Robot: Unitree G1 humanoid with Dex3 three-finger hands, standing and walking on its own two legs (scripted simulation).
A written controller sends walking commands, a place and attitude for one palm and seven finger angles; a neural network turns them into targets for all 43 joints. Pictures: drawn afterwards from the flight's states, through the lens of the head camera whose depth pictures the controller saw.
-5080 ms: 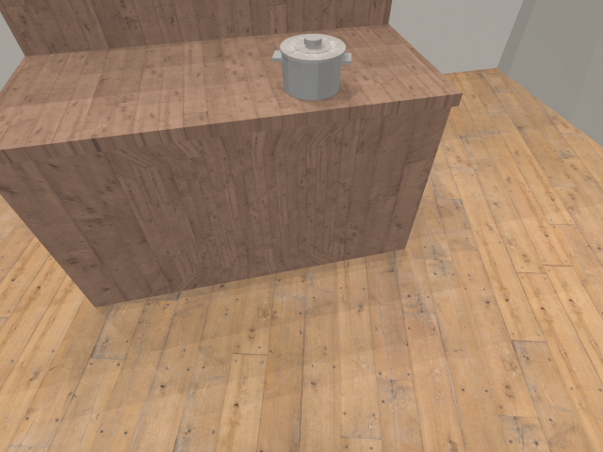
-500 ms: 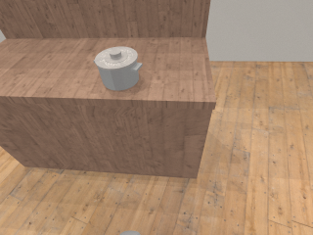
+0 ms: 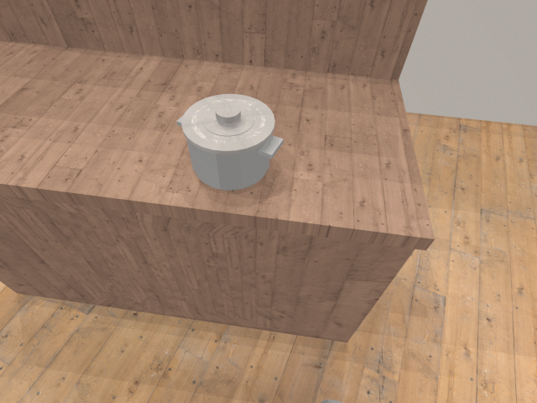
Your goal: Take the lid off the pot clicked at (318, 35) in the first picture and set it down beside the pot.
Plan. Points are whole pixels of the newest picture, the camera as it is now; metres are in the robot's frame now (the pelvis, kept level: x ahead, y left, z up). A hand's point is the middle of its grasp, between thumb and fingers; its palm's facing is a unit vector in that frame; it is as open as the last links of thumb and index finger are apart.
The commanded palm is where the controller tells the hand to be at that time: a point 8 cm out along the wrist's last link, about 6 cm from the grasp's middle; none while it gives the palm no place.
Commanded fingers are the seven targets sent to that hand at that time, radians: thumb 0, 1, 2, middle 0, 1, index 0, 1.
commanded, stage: come to a stop and stand still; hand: left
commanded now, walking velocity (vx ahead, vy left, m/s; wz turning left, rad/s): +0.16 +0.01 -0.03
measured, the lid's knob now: (228, 112) +0.58 +0.14 +0.11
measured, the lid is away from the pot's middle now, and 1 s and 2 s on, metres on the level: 0.00 0.00 0.00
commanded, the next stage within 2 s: look again from close up in 1.12 s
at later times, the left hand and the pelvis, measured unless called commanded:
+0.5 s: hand (159, 390) +0.16 +0.20 -0.16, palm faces +0.01 -0.97 -0.24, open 7.3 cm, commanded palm none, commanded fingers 0.00 0.90 0.90 -0.20 -0.30 -0.20 -0.30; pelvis +0.07 +0.02 +0.00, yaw -1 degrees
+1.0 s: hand out of the picture +0.04 +0.23 -0.16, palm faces -0.01 -0.97 -0.23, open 7.4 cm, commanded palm none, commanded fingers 0.00 0.90 0.90 -0.20 -0.30 -0.20 -0.30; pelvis +0.06 +0.05 +0.01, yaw -2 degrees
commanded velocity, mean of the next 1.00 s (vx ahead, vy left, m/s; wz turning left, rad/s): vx -0.07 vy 0.01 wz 0.00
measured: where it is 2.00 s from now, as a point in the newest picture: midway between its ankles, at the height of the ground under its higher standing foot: outside the picture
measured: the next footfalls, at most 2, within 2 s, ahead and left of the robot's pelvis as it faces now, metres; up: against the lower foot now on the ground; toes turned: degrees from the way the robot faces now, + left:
right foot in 0.18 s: +0.17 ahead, -0.10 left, +0.00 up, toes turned -6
left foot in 0.56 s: +0.11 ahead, +0.15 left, +0.00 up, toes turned -1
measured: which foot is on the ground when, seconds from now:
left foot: down 0.00-0.20, up 0.22-0.54, down 0.56-1.00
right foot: up 0.00-0.16, down 0.18-0.58, up 0.60-0.84, down 0.86-1.00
